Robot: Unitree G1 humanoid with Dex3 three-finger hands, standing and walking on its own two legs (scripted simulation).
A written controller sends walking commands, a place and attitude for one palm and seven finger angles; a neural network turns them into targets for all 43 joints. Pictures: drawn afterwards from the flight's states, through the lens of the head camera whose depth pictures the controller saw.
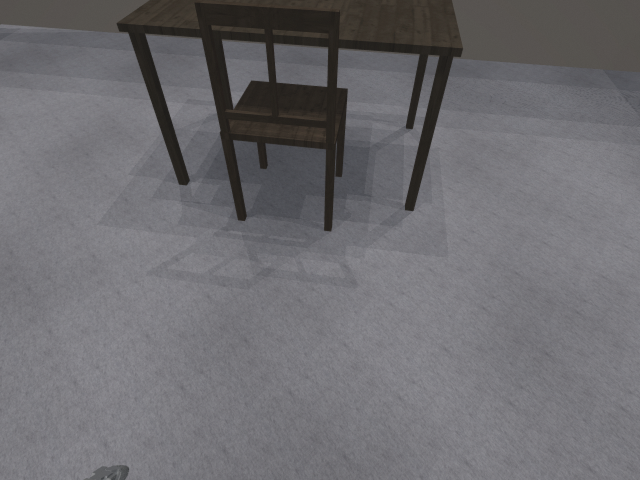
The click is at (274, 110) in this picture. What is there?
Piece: chair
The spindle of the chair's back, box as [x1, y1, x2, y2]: [264, 29, 278, 116]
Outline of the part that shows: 264,29 272,115 277,116 278,109 272,31 270,29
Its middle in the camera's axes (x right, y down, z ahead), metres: -0.16 -0.53 +1.24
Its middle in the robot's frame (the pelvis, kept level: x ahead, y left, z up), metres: +1.27 +0.22 -0.09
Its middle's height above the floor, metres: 0.68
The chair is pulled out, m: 0.00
